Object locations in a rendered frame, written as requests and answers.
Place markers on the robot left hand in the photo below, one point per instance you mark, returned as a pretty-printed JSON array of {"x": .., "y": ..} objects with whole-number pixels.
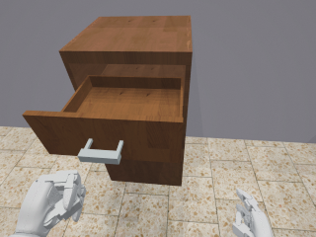
[{"x": 62, "y": 190}]

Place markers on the handle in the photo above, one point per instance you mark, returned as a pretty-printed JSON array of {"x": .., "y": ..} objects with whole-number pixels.
[{"x": 100, "y": 156}]

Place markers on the cabinet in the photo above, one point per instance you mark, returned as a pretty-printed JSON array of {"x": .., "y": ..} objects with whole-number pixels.
[{"x": 150, "y": 46}]

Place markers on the drawer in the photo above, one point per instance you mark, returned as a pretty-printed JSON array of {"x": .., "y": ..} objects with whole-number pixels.
[{"x": 145, "y": 112}]

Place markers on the robot right hand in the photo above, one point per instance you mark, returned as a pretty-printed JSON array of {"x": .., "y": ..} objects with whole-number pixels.
[{"x": 255, "y": 223}]

